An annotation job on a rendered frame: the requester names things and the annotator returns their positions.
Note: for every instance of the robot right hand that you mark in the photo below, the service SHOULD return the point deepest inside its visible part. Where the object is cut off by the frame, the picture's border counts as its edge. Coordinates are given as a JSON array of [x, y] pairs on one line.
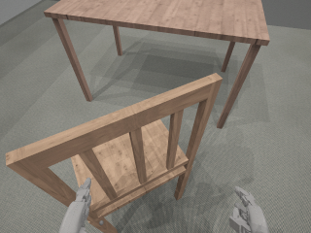
[[253, 219]]

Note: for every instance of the robot left hand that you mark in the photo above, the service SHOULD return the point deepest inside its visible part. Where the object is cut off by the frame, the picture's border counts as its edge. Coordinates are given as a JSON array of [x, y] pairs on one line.
[[78, 211]]

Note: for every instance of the table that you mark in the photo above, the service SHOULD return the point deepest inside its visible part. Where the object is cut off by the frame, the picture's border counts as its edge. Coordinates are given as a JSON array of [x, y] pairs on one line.
[[237, 21]]

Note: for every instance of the chair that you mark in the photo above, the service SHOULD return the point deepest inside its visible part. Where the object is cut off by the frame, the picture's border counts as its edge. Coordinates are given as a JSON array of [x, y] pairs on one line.
[[126, 154]]

